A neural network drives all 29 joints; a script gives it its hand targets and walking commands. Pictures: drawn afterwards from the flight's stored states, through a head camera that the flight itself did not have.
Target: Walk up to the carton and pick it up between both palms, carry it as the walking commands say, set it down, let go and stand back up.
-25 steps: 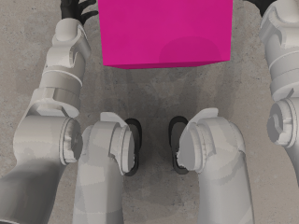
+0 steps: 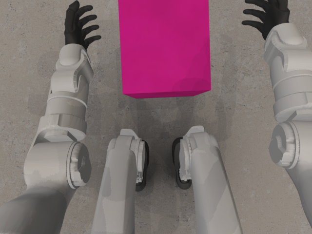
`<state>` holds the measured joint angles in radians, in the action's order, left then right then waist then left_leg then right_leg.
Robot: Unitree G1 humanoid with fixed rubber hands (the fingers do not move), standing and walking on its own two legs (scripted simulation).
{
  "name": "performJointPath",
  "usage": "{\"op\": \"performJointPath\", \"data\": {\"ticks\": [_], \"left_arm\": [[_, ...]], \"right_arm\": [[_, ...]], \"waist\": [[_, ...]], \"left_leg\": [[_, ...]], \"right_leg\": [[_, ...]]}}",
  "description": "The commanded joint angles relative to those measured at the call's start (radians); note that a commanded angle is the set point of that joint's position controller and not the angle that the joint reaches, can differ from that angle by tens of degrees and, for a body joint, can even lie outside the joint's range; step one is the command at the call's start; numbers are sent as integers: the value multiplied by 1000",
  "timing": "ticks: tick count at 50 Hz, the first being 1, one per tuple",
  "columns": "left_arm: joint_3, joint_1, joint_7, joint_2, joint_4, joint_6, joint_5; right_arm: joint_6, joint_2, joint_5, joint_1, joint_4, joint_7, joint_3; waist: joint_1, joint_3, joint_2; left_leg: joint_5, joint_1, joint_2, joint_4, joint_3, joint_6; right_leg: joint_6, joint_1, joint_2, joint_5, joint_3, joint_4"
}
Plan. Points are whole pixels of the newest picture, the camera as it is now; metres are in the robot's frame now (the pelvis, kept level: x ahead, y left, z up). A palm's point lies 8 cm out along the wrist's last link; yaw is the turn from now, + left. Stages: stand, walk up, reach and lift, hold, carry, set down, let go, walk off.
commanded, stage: set down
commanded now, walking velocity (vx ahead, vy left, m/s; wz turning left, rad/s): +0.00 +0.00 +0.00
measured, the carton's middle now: (164, 57) +0.53 -0.03 -0.33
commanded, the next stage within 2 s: let go in 0.76 s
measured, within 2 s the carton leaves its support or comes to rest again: neither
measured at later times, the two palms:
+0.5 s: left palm (24, 13) +0.51 +0.17 +0.04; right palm out of the picture +0.52 -0.26 +0.05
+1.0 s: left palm out of the picture +0.47 +0.18 +0.11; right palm out of the picture +0.48 -0.26 +0.11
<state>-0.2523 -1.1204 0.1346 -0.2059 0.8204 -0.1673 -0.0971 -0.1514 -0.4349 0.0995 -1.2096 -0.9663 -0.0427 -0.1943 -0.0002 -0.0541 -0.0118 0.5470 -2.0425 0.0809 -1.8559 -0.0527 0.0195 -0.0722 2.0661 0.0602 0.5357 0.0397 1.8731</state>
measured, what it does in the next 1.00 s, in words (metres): rises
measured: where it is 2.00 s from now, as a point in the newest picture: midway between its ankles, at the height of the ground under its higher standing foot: (161, 172)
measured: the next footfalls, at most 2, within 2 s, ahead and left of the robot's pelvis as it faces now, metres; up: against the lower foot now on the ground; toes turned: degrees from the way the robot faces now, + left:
none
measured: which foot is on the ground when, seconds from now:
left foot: down 0.00-1.00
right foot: down 0.00-1.00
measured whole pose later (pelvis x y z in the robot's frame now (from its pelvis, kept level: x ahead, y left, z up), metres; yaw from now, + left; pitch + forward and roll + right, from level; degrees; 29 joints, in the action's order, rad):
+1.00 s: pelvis +0.06 -0.01 +0.23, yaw -2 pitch +40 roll +1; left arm -0.24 -0.67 0.03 -0.14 0.66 -0.08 0.07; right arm -0.05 -0.29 -0.07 -0.77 -0.80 -0.07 -0.28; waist -0.01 0.05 0.00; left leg 0.28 -1.28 0.07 -0.86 0.02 0.01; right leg -0.06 1.30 0.08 0.27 -0.02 0.88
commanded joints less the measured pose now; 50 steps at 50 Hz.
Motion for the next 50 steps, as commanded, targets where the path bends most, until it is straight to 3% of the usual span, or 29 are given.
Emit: {"op": "performJointPath", "data": {"ticks": [1, 15, 29, 36, 40, 44, 50], "left_arm": [[-12, -190, -4, -98, -115, 17, 7], [-16, -68, -22, -73, -245, 6, 18], [-37, 59, -46, -28, -220, 50, 53], [-60, 74, -60, 4, -161, 76, 109], [-77, 119, -66, 9, -130, 89, 150], [-59, 221, -86, -14, -152, 102, 174], [22, 500, -116, -49, -327, 111, 165]], "right_arm": [[18, -134, -13, -223, 108, -8, -33], [20, -155, -19, -131, 184, -48, -67], [71, -108, -50, -31, 133, -79, -90], [96, -60, -106, -2, 86, -77, -113], [107, -42, -134, 53, 89, -66, -127], [109, -20, -161, 163, 139, -41, -138], [117, 10, -169, 446, 347, -17, -82]], "waist": [[7, 1019, 75], [3, 1140, 74], [-11, 1040, 66], [-5, 916, 70], [-10, 923, 81], [-5, 1016, 86], [1, 1143, 82]], "left_leg": [[-190, 422, -4, 198, 32, -31], [-337, 684, -11, 481, 38, -49], [-445, 920, -35, 801, 65, -57], [-456, 952, -41, 912, 75, -66], [-491, 968, -36, 942, 77, -69], [-545, 1009, -32, 971, 71, -62], [-654, 1141, -40, 1024, 94, -58]], "right_leg": [[57, -712, -26, -305, -112, -248], [72, -958, -16, -454, -101, -508], [80, -1151, -32, -555, -121, -816], [82, -1206, -51, -573, -121, -929], [83, -1283, -59, -670, -130, -955], [89, -1452, -63, -830, -149, -968], [85, -1671, -63, -990, -170, -996]]}}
